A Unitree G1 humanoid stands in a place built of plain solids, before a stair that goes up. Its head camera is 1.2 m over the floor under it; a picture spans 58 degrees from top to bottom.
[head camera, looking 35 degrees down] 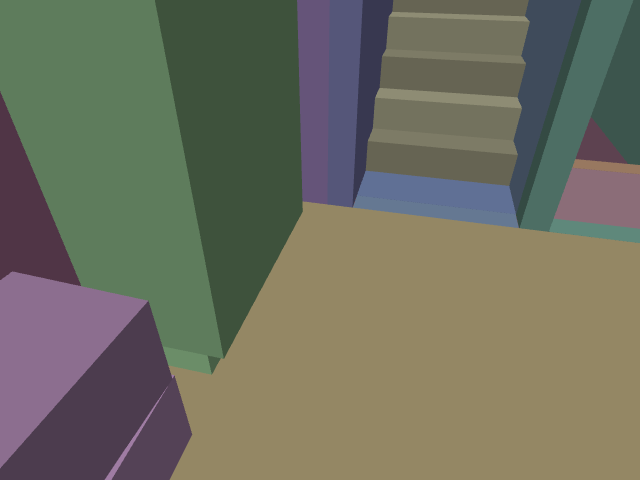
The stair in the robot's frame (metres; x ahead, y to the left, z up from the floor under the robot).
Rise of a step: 0.20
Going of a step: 0.22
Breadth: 0.85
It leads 14 degrees to the right of straight ahead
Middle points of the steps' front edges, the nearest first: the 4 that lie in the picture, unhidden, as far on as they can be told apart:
2.37 -0.70 0.20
2.58 -0.75 0.39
2.79 -0.80 0.59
3.00 -0.85 0.78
